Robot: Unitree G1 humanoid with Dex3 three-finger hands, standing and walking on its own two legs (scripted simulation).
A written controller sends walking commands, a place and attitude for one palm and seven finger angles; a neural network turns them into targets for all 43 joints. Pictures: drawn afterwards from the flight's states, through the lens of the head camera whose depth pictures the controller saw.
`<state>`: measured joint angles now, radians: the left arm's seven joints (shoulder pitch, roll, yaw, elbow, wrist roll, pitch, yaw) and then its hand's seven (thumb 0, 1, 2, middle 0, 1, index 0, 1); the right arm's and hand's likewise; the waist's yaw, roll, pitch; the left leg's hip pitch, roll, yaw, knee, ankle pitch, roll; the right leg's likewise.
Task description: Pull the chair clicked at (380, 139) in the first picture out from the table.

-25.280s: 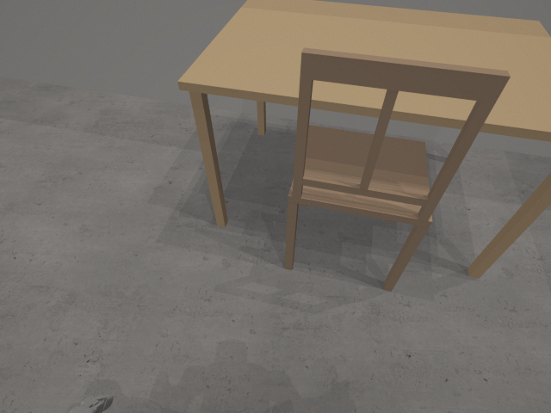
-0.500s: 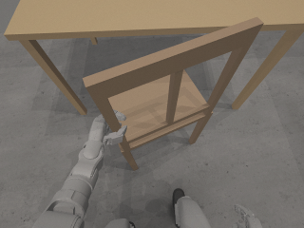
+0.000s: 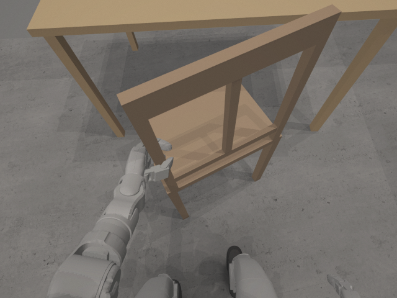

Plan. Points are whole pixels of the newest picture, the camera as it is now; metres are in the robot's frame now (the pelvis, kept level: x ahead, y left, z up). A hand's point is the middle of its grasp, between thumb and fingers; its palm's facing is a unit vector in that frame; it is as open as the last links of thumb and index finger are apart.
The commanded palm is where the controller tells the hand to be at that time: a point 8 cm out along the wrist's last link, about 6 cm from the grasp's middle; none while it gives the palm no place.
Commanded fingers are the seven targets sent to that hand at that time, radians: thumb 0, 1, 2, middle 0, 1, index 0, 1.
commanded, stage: step backward, pulling the chair out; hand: left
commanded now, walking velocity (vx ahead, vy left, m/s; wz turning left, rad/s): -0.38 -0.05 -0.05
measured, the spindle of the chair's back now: (229, 121) +0.49 -0.09 -0.06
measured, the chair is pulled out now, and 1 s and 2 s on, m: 0.25 0.45 0.60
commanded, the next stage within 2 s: stop walking, hand still on the chair in 1.04 s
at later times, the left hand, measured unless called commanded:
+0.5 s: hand (156, 216) +0.27 +0.09 -0.06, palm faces -0.18 -0.96 -0.19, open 6.0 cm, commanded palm +0.26 +0.14 -0.05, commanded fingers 0.00 0.90 0.90 -0.50 -1.45 -0.50 -1.45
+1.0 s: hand (143, 275) +0.16 +0.11 -0.06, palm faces -0.19 -0.96 -0.23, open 6.0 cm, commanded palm +0.15 +0.17 -0.05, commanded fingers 0.00 0.90 0.90 -0.50 -1.45 -0.50 -1.45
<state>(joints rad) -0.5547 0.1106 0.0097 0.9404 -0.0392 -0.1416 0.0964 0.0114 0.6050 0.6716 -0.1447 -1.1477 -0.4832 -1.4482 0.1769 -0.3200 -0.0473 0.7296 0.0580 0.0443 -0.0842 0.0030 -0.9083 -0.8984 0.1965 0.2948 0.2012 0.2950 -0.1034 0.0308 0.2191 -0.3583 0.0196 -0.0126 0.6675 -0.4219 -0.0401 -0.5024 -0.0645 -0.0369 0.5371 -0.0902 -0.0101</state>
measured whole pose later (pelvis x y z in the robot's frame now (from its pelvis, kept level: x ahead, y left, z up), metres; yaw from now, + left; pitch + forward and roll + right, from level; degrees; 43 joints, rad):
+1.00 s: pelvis -0.21 +0.04 +0.01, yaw -5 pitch +3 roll +2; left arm -0.55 0.13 0.02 1.05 -0.01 -0.19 0.06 0.03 0.59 0.75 -0.13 -1.16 -0.46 -1.35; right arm 0.21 -0.25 -0.05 0.75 0.05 0.02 -0.07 0.00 -0.91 -0.90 0.20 0.30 0.20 0.30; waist -0.07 0.05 0.18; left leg -0.40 0.00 -0.03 0.80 -0.43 -0.04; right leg -0.41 0.02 0.02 0.48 -0.12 -0.04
